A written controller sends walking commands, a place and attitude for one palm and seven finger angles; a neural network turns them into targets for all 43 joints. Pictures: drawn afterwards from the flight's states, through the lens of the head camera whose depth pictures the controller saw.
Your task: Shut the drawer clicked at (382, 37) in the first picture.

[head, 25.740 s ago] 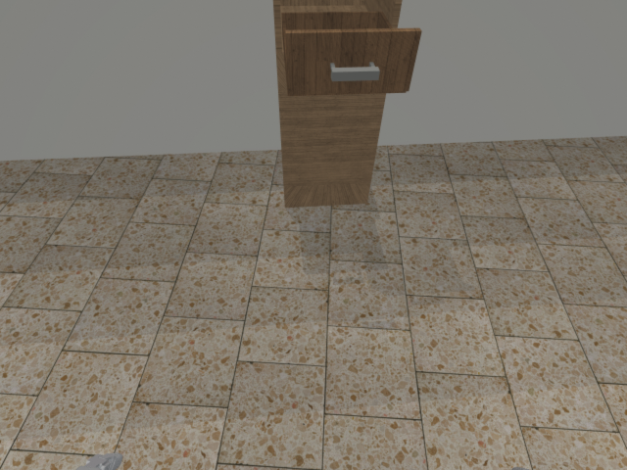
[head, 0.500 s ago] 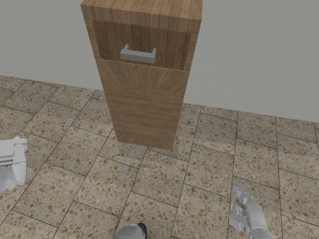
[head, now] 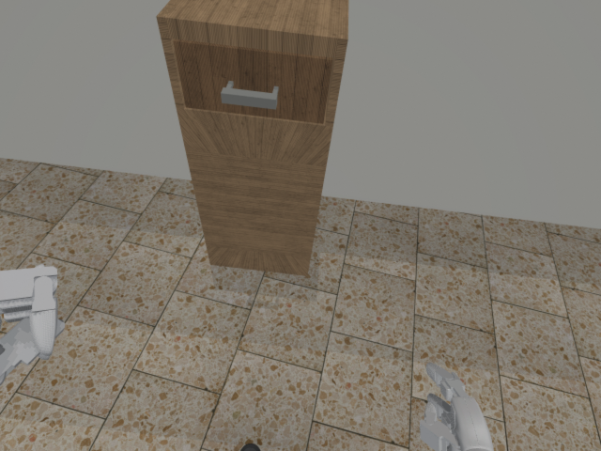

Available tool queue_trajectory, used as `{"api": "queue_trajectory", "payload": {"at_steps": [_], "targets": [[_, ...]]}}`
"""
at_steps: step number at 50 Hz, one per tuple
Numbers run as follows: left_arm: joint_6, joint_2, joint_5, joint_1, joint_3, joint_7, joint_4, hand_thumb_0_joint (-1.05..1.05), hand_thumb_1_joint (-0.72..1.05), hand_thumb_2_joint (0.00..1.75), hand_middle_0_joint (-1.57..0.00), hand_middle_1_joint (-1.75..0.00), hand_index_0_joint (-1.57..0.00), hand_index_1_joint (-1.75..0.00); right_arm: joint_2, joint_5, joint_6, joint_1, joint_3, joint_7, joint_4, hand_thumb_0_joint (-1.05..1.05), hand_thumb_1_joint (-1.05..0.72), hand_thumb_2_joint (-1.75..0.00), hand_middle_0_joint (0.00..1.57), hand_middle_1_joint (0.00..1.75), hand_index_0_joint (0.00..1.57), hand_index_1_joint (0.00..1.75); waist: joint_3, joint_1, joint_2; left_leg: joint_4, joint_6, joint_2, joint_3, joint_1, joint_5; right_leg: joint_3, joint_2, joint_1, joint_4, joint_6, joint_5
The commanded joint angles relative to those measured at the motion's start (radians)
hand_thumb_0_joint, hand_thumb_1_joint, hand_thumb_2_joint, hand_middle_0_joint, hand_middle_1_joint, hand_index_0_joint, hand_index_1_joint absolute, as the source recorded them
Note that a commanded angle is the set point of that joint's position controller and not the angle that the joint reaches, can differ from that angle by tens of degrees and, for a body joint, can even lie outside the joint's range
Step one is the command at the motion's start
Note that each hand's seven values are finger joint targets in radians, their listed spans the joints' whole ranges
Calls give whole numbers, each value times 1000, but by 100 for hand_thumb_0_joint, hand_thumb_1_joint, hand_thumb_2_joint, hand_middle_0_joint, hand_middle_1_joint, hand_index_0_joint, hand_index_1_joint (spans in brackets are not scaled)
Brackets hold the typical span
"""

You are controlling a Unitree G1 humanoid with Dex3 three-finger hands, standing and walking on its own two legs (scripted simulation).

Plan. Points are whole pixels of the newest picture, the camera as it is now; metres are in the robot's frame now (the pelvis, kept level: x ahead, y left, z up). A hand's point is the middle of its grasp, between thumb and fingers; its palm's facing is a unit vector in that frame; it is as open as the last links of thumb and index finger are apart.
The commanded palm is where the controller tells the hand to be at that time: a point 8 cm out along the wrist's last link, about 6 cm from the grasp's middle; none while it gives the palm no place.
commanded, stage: stop stepping back and stand still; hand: left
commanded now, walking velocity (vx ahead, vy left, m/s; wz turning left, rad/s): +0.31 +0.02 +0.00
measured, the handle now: (251, 93) +0.81 +0.17 +0.02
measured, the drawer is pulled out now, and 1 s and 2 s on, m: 0.00 0.00 0.00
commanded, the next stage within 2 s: let the arm hang, fingers relaxed in 0.60 s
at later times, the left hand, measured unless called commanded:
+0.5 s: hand (22, 423) +0.12 +0.23 +0.17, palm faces +0.39 -0.82 -0.43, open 3.3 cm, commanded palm +0.07 +0.27 +0.18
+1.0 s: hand out of the picture +0.01 +0.20 -0.17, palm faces +0.11 -0.97 -0.22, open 3.1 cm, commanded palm none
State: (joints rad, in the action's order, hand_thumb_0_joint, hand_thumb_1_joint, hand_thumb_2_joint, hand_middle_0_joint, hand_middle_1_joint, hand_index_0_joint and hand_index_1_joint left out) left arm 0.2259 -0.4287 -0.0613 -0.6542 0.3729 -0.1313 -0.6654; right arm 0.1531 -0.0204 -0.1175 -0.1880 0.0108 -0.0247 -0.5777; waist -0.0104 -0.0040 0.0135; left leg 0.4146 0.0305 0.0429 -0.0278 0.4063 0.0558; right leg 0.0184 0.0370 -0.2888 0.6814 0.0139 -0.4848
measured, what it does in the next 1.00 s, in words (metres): steps on the spot: right foot, then left foot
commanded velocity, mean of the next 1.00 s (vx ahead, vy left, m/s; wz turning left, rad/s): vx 0.09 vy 0.01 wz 0.00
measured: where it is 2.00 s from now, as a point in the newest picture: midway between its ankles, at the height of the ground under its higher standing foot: outside the picture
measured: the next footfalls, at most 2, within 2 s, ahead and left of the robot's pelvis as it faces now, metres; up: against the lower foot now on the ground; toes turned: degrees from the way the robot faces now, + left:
right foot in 0.04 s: -0.02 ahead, -0.12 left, +0.00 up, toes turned -1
left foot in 0.24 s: +0.01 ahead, +0.12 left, +0.00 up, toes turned +4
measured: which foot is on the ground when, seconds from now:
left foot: down 0.00-0.04, up 0.06-0.22, down 0.24-1.00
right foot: up 0.00-0.02, down 0.04-1.00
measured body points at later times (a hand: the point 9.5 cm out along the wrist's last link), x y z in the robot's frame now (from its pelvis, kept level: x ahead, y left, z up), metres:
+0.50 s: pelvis -0.06 -0.01 -0.01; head -0.08 -0.01 +0.44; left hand +0.09 +0.27 +0.19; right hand +0.08 -0.25 -0.09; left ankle -0.05 +0.10 -0.71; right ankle -0.06 -0.11 -0.74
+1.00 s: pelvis -0.05 +0.01 -0.01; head -0.04 +0.03 +0.44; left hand +0.01 +0.25 -0.16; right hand +0.04 -0.22 -0.14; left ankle -0.03 +0.11 -0.74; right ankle -0.06 -0.11 -0.74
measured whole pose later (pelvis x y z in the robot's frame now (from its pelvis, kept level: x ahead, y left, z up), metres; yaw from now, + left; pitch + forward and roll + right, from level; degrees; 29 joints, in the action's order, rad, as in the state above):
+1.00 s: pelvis -0.05 +0.01 -0.01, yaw +4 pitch -1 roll -1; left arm -0.05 -0.20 0.03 -0.26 0.04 -0.05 0.83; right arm 0.17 -0.03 0.01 -0.21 0.01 0.00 -0.91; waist -0.04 0.01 0.04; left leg 0.58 0.02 0.00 -0.01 0.31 0.26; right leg 0.07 -0.03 -0.22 0.56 0.00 -0.32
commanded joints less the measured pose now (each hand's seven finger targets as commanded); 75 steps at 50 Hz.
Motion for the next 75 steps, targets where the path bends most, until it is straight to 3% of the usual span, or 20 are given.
{"api": "queue_trajectory", "payload": {"at_steps": [1, 3, 6, 10, 12, 14, 17, 19, 22, 27, 29, 31, 34, 35, 37, 40, 45, 50, 58, 75], "targets": [[31, -159, -1, -48, 142, -19, -156, 0, 90, 90, -140, -160, -140, -160, 164, 13, -20, 74, -62, -34, 160, 0, -90, -90, 20, 30, 20, 30, 100, 8, -70, -23, -38, -12, 14, -20, 463, -12, -69, 146, -442, -68, 20], [33, -188, -18, 17, 174, -30, -174, 0, 90, 90, -140, -160, -140, -160, 165, 0, -11, 78, -53, -38, 134, 0, -90, -90, 20, 30, 20, 30, 114, 3, 143, 447, -55, -57, 29, -128, 276, -326, -360, -168, -580, -203, -123], [9, -106, -1, 66, 97, -36, -63, 0, 90, 90, -140, -160, -140, -160, 164, 27, -13, 72, -59, -55, 105, 0, -90, -90, 20, 30, 20, 30, 24, 33, 168, 449, -30, -2, 68, -63, 280, -203, -307, -180, -491, -152, -131], [31, -94, 26, 96, 73, -46, -47, 0, 90, 90, -140, -160, -140, -160, 180, 22, -54, 62, -48, -79, 94, 0, -90, -90, 20, 30, 20, 30, -8, 23, -27, -21, 22, 6, 35, -176, 314, -100, -183, -80, -319, -83, -55], [50, -104, 28, 114, 75, -47, -121, 0, 90, 90, -140, -160, -140, -160, 206, 25, -71, 56, -54, -79, 122, 0, -90, -90, 20, 30, 20, 30, 20, 16, -173, -83, 78, 119, 221, -199, 230, -28, -62, -55, -124, -33, 151], [54, -111, 36, 103, 91, -42, -120, 0, 90, 90, -140, -160, -140, -160, 177, 17, -71, 51, -40, -75, 103, 0, -90, -90, 20, 30, 20, 30, 8, 26, -282, -219, 111, 191, 376, -101, 487, 25, -36, -55, 16, -11, 46], [50, -104, 46, 74, 94, -42, -111, 0, 90, 90, -140, -160, -140, -160, 184, 16, -80, 53, -44, -61, 101, 0, -90, -90, 20, 30, 20, 30, 3, 6, -163, -129, 87, 140, 241, -2, 418, 28, -40, 108, -167, -21, 108], [52, -109, 41, 48, 97, -38, -87, 0, 90, 90, -140, -160, -140, -160, 178, 15, -75, 61, -51, -55, 109, 0, -90, -90, 20, 30, 20, 30, 6, 10, -33, 1, 37, 44, 122, 62, 424, -91, -95, 154, -301, -57, 59], [54, -115, 33, 74, 105, -41, -54, 0, 90, 90, -140, -160, -140, -160, 172, 18, -51, 38, -69, -47, 98, 0, -90, -90, 20, 30, 20, 30, -43, 11, 180, 507, -13, -40, 16, 122, 346, -461, -349, 2, -526, -212, -227], [68, -94, 32, 109, 91, -43, -57, 0, 90, 90, -140, -160, -140, -160, 145, 16, -48, 41, -40, -52, 91, 0, -90, -90, 20, 30, 20, 30, 28, 27, 41, 105, 9, -17, -22, -168, 231, -149, -232, -31, -338, -128, 81], [74, -80, 23, 98, 72, -43, -104, 0, 90, 90, -140, -160, -140, -160, 176, 14, -62, 62, -50, -61, 110, 0, -90, -90, 20, 30, 20, 30, 27, 14, -138, -59, 45, 82, 139, -248, 211, -58, -110, -63, -188, -48, 123], [73, -89, 27, 79, 81, -38, -94, 0, 90, 90, -140, -160, -140, -160, 182, 25, -68, 58, -49, -55, 110, 0, -90, -90, 20, 30, 20, 30, 54, 9, -164, -102, 74, 162, 264, -178, 218, -6, -43, -2, -112, -3, 171], [69, -100, 40, 113, 92, -31, -130, 0, 90, 90, -140, -160, -140, -160, 164, 17, -76, 64, -35, -53, 105, 0, -90, -90, 20, 30, 20, 30, 12, 3, -150, -98, 61, 139, 208, -118, 121, 3, -54, 65, -157, -3, 233], [-128, 95, 130, 185, -264, 106, 739, 0, 90, 90, -140, -160, -140, -160, 321, 6, -75, 63, -106, 32, -152, 0, -90, -90, 20, 30, 20, 30, -2, 38, -88, 116, 37, 76, 132, -65, -189, 11, -119, -23, -57, -14, 489], [-218, 150, 103, 174, -284, 124, 817, 0, 90, 90, -132, -151, -132, -151, 180, 16, 16, -21, -77, 25, -124, 0, -90, -90, 20, 30, 20, 30, 128, 14, 78, 195, 1, 50, 59, -142, -116, -44, -156, 11, -133, -35, 529], [-221, 105, 102, 288, -285, 127, 973, 0, 90, 90, -120, -138, -120, -138, 167, 1, 61, -38, -60, 22, -121, 0, -90, -90, 20, 30, 20, 30, 113, 21, 263, 220, 4, 2, 54, -113, -30, -60, -196, 53, -167, -73, 602], [-239, 93, 84, 368, -310, 113, 1299, 0, 90, 90, -100, -117, -100, -117, 175, -12, 100, 3, -45, 16, -210, 0, -90, -90, 20, 30, 20, 30, 18, -1, -73, 64, 25, 41, 127, -121, -112, -31, -128, 62, -185, -45, 356], [-236, 119, 74, 337, -319, 109, 1527, 0, 90, 90, -80, -95, -80, -95, 143, -5, 114, -32, -37, 1, -310, 0, -90, -90, 20, 30, 20, 30, 25, -7, -213, -14, 22, 49, 137, -133, 67, -27, -122, 119, -273, -54, 246], [-228, 133, 71, 299, -343, 108, 1707, 0, 90, 90, -48, -60, -48, -60, 127, 8, 121, -142, -41, -8, -431, 0, -90, -90, 20, 30, 20, 30, -6, 3, -51, -52, 26, 57, 141, -189, 105, -10, -129, 97, -327, -61, 230], [-225, 211, 72, 236, -348, 91, 1806, 0, 90, 90, -20, -30, -20, -30, 41, 5, 122, -210, -39, -14, -527, 0, -90, -90, 20, 30, 20, 30, -103, 7, -29, -74, 19, 39, 108, -165, 178, -22, -129, 36, -338, -60, 179]]}}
